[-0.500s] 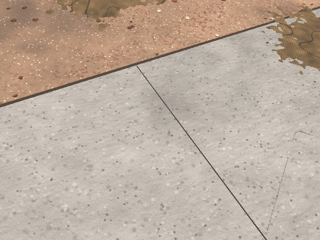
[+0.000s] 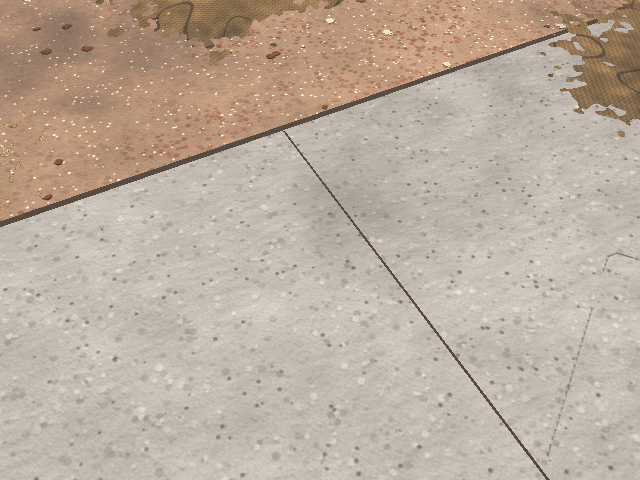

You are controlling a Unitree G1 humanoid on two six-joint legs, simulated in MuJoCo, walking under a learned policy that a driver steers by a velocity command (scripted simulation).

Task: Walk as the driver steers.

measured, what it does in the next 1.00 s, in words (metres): walks ahead: left foot, then right foot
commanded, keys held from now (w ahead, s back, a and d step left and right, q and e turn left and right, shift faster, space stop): q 0.28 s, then w+q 0.18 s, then w+e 0.54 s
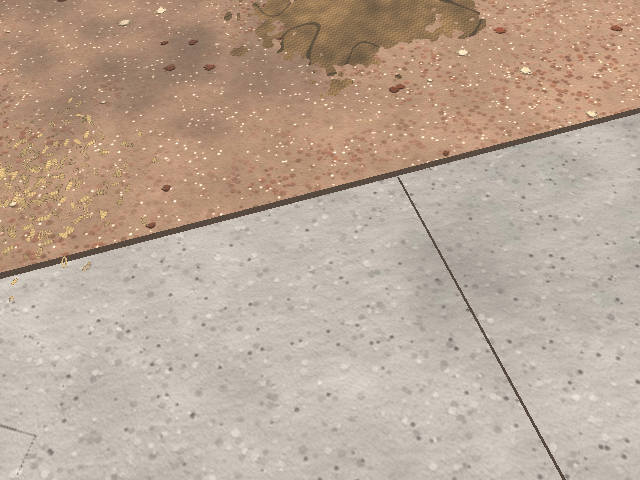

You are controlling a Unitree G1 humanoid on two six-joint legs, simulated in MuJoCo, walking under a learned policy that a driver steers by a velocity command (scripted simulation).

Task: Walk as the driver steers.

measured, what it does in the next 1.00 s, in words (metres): walks ahead: left foot, then right foot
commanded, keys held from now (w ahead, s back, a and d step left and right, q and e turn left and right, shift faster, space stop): w+e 0.30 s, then w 0.02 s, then w+q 0.68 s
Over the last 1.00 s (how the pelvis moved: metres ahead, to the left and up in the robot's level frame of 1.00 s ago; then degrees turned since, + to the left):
0.21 0.02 0.01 7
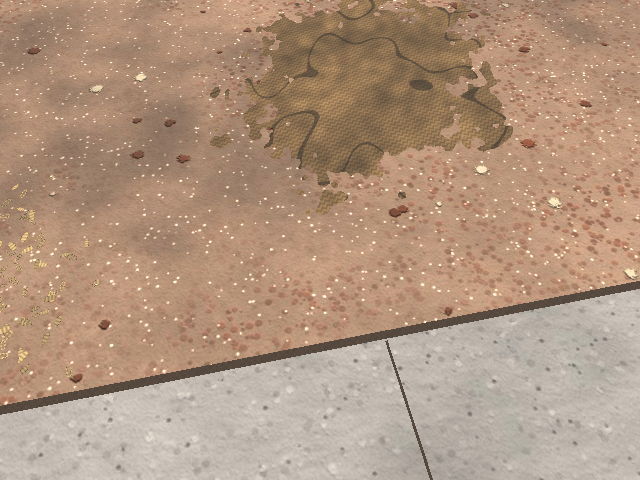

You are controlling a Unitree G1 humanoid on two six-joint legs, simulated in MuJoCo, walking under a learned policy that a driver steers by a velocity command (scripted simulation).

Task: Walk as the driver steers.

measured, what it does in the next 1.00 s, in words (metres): walks ahead: left foot, then right foot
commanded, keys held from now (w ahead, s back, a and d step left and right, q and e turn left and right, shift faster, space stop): w+q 0.28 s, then w+e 0.66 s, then e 0.06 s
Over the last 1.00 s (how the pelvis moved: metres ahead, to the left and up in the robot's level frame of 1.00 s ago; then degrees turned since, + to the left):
0.52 -0.08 -0.01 3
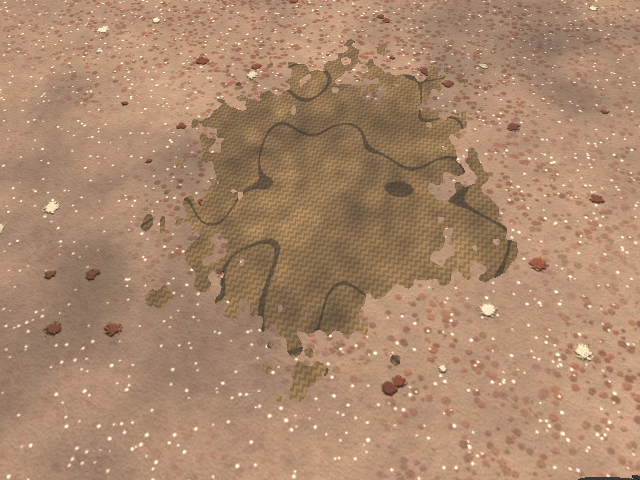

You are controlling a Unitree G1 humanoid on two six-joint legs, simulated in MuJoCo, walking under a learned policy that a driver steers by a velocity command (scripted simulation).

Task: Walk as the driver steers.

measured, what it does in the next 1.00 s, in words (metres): walks ahead: left foot, then right foot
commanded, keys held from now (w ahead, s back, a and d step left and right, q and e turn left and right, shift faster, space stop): e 0.16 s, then no key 0.32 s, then q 0.52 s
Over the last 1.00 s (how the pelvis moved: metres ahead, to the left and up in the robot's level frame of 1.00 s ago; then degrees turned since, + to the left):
0.57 0.05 0.00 -4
